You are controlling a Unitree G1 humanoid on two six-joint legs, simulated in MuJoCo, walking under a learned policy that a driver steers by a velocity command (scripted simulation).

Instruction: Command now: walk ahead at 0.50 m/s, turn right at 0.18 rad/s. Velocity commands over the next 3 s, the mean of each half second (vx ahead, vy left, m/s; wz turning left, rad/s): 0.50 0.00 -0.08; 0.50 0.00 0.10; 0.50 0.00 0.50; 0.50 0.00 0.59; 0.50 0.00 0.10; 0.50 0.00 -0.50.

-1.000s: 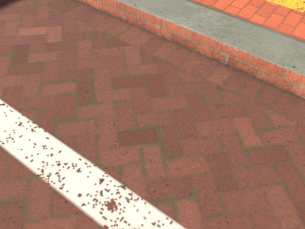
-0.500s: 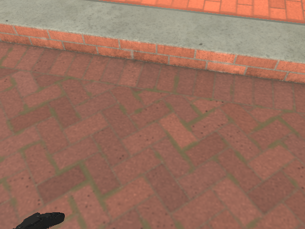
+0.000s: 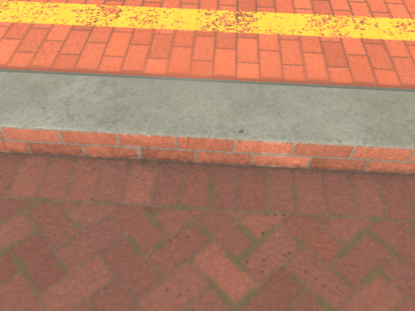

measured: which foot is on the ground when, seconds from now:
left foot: down 0.00-0.48, up 0.50-0.96, down 0.98-1.00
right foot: up 0.00-0.46, down 0.48-0.98, up 1.00-1.00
